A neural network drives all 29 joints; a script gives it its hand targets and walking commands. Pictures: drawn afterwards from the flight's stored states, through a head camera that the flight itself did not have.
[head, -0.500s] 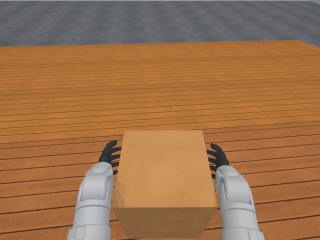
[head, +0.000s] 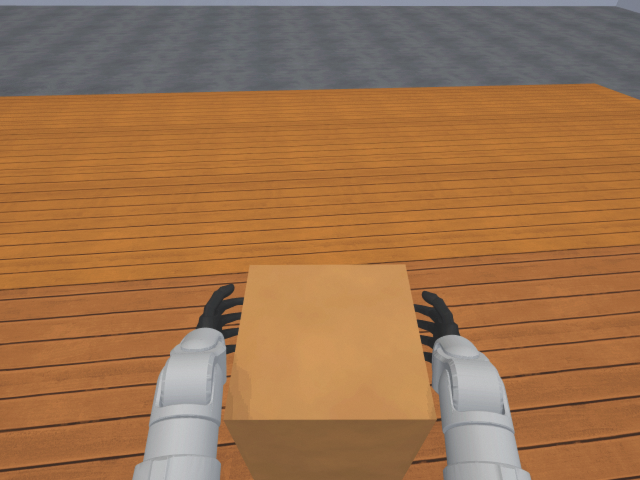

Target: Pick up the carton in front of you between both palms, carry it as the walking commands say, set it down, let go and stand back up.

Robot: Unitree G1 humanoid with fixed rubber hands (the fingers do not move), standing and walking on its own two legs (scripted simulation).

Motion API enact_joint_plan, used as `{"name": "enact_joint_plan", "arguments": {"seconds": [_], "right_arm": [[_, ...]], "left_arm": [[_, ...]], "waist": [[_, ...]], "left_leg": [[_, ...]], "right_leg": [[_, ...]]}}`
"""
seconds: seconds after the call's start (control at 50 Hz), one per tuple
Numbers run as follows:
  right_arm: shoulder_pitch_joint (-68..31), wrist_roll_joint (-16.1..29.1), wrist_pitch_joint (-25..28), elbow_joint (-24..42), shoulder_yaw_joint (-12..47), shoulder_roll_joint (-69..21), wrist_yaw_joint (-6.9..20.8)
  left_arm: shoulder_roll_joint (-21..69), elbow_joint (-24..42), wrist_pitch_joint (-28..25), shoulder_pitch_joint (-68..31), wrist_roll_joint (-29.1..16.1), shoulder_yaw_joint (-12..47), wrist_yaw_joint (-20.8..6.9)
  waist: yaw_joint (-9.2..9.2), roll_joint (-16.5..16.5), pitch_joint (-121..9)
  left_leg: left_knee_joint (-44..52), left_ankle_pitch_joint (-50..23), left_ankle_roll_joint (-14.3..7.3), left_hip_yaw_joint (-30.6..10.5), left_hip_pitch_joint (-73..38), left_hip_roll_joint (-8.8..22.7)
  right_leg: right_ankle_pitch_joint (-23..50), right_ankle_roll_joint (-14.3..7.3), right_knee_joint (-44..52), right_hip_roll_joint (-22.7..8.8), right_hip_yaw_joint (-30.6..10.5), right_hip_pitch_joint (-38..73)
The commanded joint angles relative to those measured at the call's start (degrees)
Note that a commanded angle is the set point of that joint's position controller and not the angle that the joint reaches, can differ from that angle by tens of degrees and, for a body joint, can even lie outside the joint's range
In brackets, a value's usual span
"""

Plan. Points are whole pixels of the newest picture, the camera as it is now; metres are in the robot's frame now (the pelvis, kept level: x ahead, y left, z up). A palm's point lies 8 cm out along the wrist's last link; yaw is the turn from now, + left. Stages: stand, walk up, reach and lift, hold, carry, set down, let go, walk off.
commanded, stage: carry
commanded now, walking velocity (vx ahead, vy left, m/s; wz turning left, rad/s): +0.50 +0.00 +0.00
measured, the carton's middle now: (327, 377) +0.28 +0.00 -0.02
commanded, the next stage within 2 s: none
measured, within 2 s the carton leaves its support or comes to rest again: neither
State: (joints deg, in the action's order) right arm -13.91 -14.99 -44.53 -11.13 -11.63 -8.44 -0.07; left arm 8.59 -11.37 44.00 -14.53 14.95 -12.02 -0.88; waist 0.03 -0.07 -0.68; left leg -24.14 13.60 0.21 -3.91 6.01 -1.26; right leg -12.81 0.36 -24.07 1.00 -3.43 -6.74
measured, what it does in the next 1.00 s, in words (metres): walks ahead: right foot, then left foot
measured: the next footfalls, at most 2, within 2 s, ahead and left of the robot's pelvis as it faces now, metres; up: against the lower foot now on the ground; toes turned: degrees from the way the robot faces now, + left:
right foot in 0.46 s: +0.23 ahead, -0.09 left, +0.00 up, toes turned -9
left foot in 0.86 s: +0.54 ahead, +0.14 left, +0.00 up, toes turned +14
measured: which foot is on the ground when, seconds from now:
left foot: down 0.00-0.46, up 0.48-0.84, down 0.86-1.00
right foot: down 0.00-0.20, up 0.22-0.44, down 0.46-0.86, up 0.88-1.00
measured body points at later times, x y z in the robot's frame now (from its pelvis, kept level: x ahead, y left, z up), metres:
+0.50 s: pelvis +0.16 +0.00 -0.01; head +0.14 +0.00 +0.44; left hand +0.44 +0.15 +0.08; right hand +0.43 -0.16 +0.07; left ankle +0.02 +0.12 -0.72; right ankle +0.19 -0.08 -0.74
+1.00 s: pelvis +0.46 +0.06 -0.01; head +0.48 +0.07 +0.44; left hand +0.74 +0.21 +0.04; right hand +0.73 -0.10 +0.04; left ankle +0.50 +0.13 -0.74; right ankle +0.32 -0.06 -0.65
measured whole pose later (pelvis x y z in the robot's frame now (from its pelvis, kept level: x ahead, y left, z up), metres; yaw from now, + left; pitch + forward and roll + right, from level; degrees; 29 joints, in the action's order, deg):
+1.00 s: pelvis +0.46 +0.06 -0.01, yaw -1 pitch +5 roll +0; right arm -8.8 -5.9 -67.4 16.2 -5.8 -7.7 -5.5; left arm 7.6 17.8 68.3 -9.0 5.8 -7.3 4.7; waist -0.7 1.3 -2.1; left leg -26.4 10.4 -4.6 15.4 21.1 2.1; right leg -20.7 -0.8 -66.2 -4.7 4.0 -23.3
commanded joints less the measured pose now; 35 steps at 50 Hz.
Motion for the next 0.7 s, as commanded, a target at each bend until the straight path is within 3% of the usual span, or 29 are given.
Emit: {"name": "enact_joint_plan", "arguments": {"seconds": [0.0, 0.06, 0.1, 0.14, 0.16, 0.18, 0.2, 0.22, 0.24, 0.28, 0.32, 0.36, 0.4, 0.42, 0.44, 0.46, 0.48, 0.5, 0.54, 0.58, 0.68], "right_arm": [[-32.14, 17.18, 1.78, 6.47, 34.07, -51.46, 12.83], [-31.85, 19.44, -0.19, 10.35, 37.57, -51.05, 12.04], [-31.54, 21.65, -2.85, 13.16, 40.26, -50.18, 11.70], [-31.57, 24.13, -6.12, 15.78, 42.25, -49.28, 11.29], [-32.17, 24.97, -7.83, 16.61, 42.54, -48.72, 11.07], [-30.57, 25.49, -9.69, 16.84, 42.72, -47.75, 10.64], [-28.30, 25.85, -11.41, 17.45, 42.84, -46.76, 10.18], [-26.43, 26.01, -13.01, 18.16, 43.02, -45.73, 9.61], [-27.08, 26.25, -14.32, 21.10, 43.34, -45.32, 9.01], [-27.54, 28.33, -16.81, 27.62, 44.84, -46.22, 8.17], [-26.73, 30.02, -18.90, 31.73, 46.05, -47.23, 8.09], [-23.36, 31.13, -20.85, 33.57, 46.59, -48.07, 8.56], [-19.95, 31.62, -22.43, 34.44, 46.67, -48.45, 9.13], [-18.07, 31.58, -23.08, 34.61, 46.50, -48.25, 9.34], [-18.50, 31.80, -23.82, 35.45, 46.29, -47.11, 9.55], [-21.35, 32.67, -24.82, 37.09, 46.92, -45.99, 9.75], [-25.45, 33.92, -25.69, 38.66, 47.48, -45.03, 9.97], [-27.82, 35.10, -26.22, 39.02, 47.70, -45.27, 10.21], [-28.40, 35.81, -26.70, 37.32, 46.68, -46.30, 10.14], [-26.99, 34.92, -26.97, 35.49, 45.90, -46.73, 9.59], [-21.87, 30.85, -27.08, 31.12, 44.28, -47.63, 8.09]], "left_arm": [[51.68, 4.45, -1.10, -28.89, -16.13, 33.61, -11.78], [51.60, 8.70, 0.80, -27.76, -18.30, 37.08, -10.71], [49.98, 11.70, 3.56, -25.91, -19.73, 39.40, -9.69], [48.07, 15.48, 7.04, -26.45, -21.51, 41.55, -8.92], [47.31, 16.96, 8.79, -27.32, -22.56, 42.09, -8.81], [46.96, 18.26, 10.71, -27.57, -23.89, 43.36, -8.59], [46.77, 19.75, 12.54, -28.25, -25.45, 44.48, -8.39], [46.72, 20.34, 14.31, -27.94, -26.87, 45.21, -8.33], [47.94, 21.87, 15.60, -29.04, -28.64, 46.46, -8.50], [49.72, 24.25, 17.59, -27.60, -31.33, 47.93, -8.72], [50.33, 27.08, 19.29, -24.88, -32.12, 48.03, -8.41], [49.81, 29.71, 21.04, -21.13, -31.48, 47.41, -7.87], [49.38, 31.76, 22.49, -16.85, -30.14, 46.85, -7.37], [49.52, 32.35, 23.09, -15.56, -29.51, 46.58, -7.20], [49.45, 32.38, 23.74, -13.81, -29.18, 45.85, -7.06], [47.63, 32.55, 24.25, -14.64, -28.57, 44.90, -6.96], [47.98, 32.70, 24.64, -17.11, -28.66, 44.56, -6.75], [48.29, 34.28, 25.12, -19.37, -29.46, 44.56, -6.56], [48.72, 35.67, 26.14, -22.96, -31.01, 45.12, -6.36], [48.83, 35.17, 26.86, -23.62, -32.08, 45.76, -6.58], [48.32, 31.75, 27.69, -21.30, -33.25, 45.80, -8.14]], "waist": [[0.18, 1.22, -8.52], [0.86, 3.96, -14.40], [1.03, 7.82, -16.00], [0.66, 7.61, -13.64], [0.53, 4.93, -12.59], [0.07, -1.29, -12.02], [-0.85, -11.57, -12.49], [-1.20, -14.74, -10.00], [-1.52, -11.93, -8.91], [-1.60, -7.39, -12.48], [-1.51, -9.11, -15.68], [-1.47, -10.42, -16.93], [-0.50, -7.81, -18.15], [-0.26, -5.14, -20.27], [0.84, 0.34, -23.46], [1.57, 13.76, -23.16], [1.67, 13.53, -20.28], [1.47, 8.80, -18.07], [0.92, 1.39, -16.58], [1.13, 3.29, -15.69], [1.18, 7.04, -13.35]], "left_leg": [[4.04, 27.65, -1.28, -1.96, 10.40, 4.84], [-4.27, 11.50, -0.27, 3.42, 10.64, 2.64], [-6.99, 11.03, -0.21, 6.83, 11.96, 0.38], [-2.39, 12.81, -1.04, 7.52, 9.44, 0.71], [0.89, 13.21, -1.66, 5.55, 6.13, 2.25], [5.79, 16.41, -3.25, -1.95, 2.08, 7.32], [11.54, 20.25, -6.70, -15.29, -4.52, 15.69], [13.78, 14.19, -10.06, -24.37, -9.37, 21.15], [12.62, 4.62, -12.36, -24.64, -10.71, 22.08], [10.89, -6.14, -11.05, -17.29, -13.75, 20.37], [9.51, -12.33, -8.46, -9.30, -13.39, 16.97], [8.23, -13.75, -7.27, -4.39, -11.11, 15.03], [2.37, -12.47, -5.53, 2.22, -1.99, 12.25], [-3.15, -13.09, -4.02, 5.29, 6.52, 10.95], [-13.52, -5.50, -2.16, 8.52, 16.18, 9.25], [-28.58, 9.75, 0.22, 12.12, 31.81, 3.45], [-36.68, 15.48, -1.19, 6.88, 39.15, 3.39], [-41.52, 15.17, -2.35, 4.56, 40.51, 6.52], [-39.54, 8.36, -2.36, 4.26, 38.57, 9.62], [-31.35, 3.61, -1.03, 6.86, 34.88, 8.96], [-14.30, -3.36, 0.19, 12.62, 31.13, 5.80]], "right_leg": [[-30.06, -1.56, 5.97, -6.16, -3.74, -6.57], [-19.34, -3.84, 6.20, -8.71, -6.15, -2.93], [-24.52, -6.37, 9.59, -12.38, -11.39, -3.41], [-28.45, -6.38, 9.00, -12.44, -10.05, -8.51], [-26.23, -5.05, 5.84, -10.39, -6.21, -12.13], [-21.44, -3.09, -2.33, -6.97, -0.47, -17.13], [-15.13, -0.78, -16.40, -2.93, 6.44, -25.55], [-15.99, -0.06, -19.15, -1.31, 9.39, -35.63], [-17.22, -0.70, -19.34, -3.26, 7.68, -37.99], [-14.55, -0.42, -16.76, -3.39, 8.53, -35.66], [-8.67, 0.07, -12.25, -1.72, 11.30, -30.06], [-5.36, 0.15, -6.93, -0.26, 13.77, -23.79], [3.01, 0.01, 2.47, 1.28, 16.85, -7.92], [4.54, -0.80, 3.40, 0.01, 15.82, 5.66], [-3.35, -2.70, 5.04, -8.12, 6.09, 17.82], [-12.78, -9.26, 10.75, -23.96, -18.87, 24.66], [-11.93, -14.65, 12.77, -28.44, -27.59, 22.57], [-9.08, -15.10, 12.69, -28.02, -25.33, 18.44], [-7.44, -11.48, 14.13, -23.92, -14.67, 12.38], [-1.84, -8.90, 16.11, -20.19, -5.45, 10.04], [14.66, -7.77, 13.99, -15.78, 5.54, 10.66]]}}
